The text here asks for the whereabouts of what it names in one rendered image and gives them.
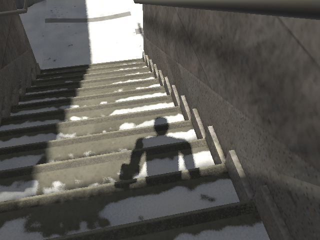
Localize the stairs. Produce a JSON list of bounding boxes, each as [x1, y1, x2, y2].
[[0, 58, 240, 240]]

